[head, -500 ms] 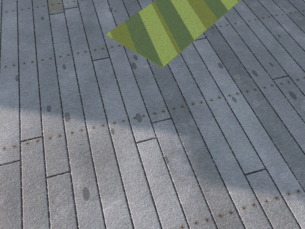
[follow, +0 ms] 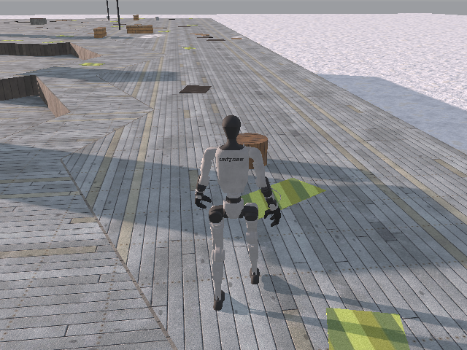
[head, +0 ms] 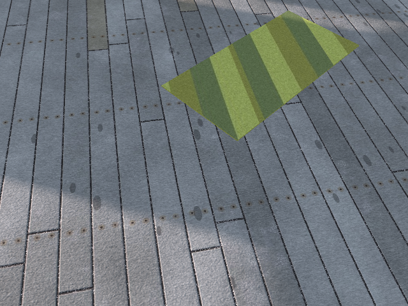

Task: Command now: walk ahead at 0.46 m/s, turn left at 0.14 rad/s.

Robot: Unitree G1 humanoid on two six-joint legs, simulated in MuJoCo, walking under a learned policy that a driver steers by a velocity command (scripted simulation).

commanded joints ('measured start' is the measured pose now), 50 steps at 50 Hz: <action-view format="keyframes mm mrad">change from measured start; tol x32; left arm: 1 -134 94 13 -107 -6 -33 -15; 6 397 279 79 29 22 -32 -15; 50 -40 49 -9 -104 4 12 -1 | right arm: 1 47 -171 -38 -25 3 1 -4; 27 -414 -71 14 -237 3 -31 47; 33 118 -255 -54 -104 -13 -21 30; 50 21 -180 -17 -31 -2 -22 6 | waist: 1 -3 162 56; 6 163 -279 -355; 26 158 -22 83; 33 -26 313 -457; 50 7 86 57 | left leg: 1 21 296 -184 -38 228 157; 4 -42 213 -98 261 577 98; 6 -604 -14 -13 875 -228 -2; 8 -776 90 -67 1005 -158 25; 28 -595 110 77 212 269 23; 31 -67 84 96 217 277 105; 33 490 472 -659 74 83 328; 38 -118 295 -209 -87 245 194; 50 -70 250 7 -161 284 160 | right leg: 1 -15 19 -22 -43 -71 -38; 4 388 42 -35 -84 -64 -118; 6 948 -328 649 -213 -343 -325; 13 458 -161 225 -378 -47 -243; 30 654 -158 18 -100 559 -150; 34 -186 63 106 823 -536 -55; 50 -86 -37 -16 70 135 -7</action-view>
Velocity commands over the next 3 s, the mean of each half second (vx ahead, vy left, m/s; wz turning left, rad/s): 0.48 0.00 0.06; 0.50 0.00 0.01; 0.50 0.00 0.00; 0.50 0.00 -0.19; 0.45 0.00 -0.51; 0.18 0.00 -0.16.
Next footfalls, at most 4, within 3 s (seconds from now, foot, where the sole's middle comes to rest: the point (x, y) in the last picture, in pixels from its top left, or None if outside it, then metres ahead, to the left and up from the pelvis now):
0.08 right None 0.20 -0.14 -0.78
0.62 left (162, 297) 0.52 0.09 -0.78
1.16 right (225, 212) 0.82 -0.14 -0.78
1.72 left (158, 154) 1.12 0.11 -0.78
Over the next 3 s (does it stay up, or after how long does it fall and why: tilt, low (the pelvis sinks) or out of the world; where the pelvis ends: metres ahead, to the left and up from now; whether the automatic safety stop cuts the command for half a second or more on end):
stays up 1.50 -0.11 0.00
